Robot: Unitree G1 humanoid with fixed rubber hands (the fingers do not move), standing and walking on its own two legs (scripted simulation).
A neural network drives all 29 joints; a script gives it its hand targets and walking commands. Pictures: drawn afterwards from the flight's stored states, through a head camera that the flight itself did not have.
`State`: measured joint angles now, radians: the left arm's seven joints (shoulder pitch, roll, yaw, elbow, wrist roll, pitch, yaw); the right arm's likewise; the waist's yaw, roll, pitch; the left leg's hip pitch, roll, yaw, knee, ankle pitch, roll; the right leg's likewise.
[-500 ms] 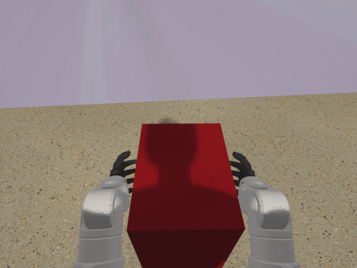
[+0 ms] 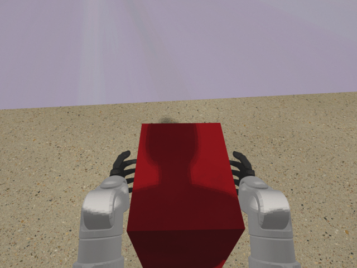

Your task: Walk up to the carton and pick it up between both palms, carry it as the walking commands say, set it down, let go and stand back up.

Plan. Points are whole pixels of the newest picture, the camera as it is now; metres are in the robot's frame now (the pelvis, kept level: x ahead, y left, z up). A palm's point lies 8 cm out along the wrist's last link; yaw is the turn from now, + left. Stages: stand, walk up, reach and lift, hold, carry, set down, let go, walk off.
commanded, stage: carry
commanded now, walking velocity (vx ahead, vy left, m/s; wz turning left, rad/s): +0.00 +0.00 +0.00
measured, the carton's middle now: (181, 201) +0.29 +0.01 +0.01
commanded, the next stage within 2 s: hold in 0.42 s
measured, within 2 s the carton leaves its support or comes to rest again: neither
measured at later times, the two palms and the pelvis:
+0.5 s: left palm (126, 191) +0.29 +0.13 +0.05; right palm (244, 190) +0.29 -0.14 +0.05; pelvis +0.00 -0.01 +0.00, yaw +2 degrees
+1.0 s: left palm (118, 203) +0.25 +0.14 +0.06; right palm (243, 192) +0.28 -0.13 +0.06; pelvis -0.04 -0.04 +0.00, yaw +11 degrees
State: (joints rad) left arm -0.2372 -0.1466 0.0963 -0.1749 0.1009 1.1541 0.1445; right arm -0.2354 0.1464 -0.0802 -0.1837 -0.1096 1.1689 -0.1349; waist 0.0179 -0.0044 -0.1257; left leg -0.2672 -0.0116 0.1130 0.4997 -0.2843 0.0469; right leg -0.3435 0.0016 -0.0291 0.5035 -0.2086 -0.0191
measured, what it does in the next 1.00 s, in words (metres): shifts its weight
